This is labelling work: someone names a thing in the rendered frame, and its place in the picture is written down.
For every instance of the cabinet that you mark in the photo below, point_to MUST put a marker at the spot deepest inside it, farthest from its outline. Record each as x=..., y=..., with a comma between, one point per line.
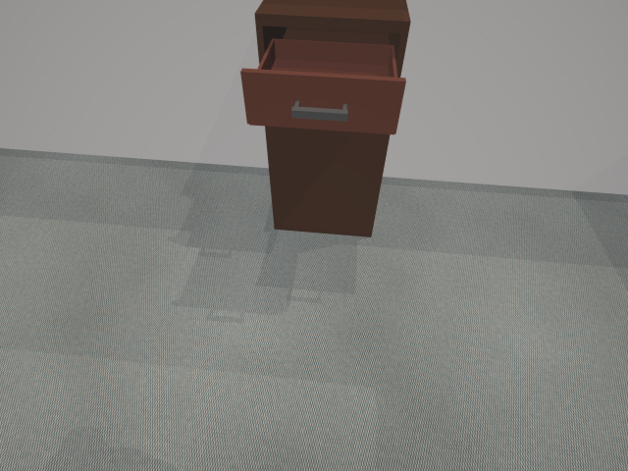
x=328, y=182

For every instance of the handle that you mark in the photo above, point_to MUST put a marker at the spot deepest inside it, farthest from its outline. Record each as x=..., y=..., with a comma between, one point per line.
x=319, y=113

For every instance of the drawer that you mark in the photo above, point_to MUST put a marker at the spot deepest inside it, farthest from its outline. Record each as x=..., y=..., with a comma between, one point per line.
x=323, y=74

